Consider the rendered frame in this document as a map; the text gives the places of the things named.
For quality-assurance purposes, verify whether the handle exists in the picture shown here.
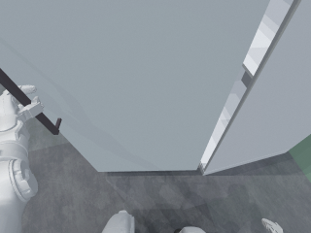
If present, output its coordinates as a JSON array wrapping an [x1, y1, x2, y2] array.
[[0, 68, 62, 135]]

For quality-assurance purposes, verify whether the robot left thigh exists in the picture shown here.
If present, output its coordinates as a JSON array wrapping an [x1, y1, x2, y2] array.
[[102, 213, 135, 233]]

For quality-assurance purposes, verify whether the right robot hand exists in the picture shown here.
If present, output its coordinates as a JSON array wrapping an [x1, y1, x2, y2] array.
[[261, 218, 284, 233]]

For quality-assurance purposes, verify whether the fridge door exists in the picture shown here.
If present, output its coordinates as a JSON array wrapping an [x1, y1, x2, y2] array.
[[0, 0, 270, 172]]

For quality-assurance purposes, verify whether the left robot forearm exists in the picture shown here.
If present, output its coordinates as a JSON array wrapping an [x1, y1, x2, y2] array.
[[0, 114, 30, 167]]

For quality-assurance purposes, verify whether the left robot hand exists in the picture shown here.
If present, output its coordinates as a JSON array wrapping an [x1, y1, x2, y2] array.
[[0, 84, 45, 124]]

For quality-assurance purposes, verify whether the robot left upper arm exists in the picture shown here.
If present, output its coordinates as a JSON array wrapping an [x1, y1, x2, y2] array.
[[0, 159, 38, 233]]

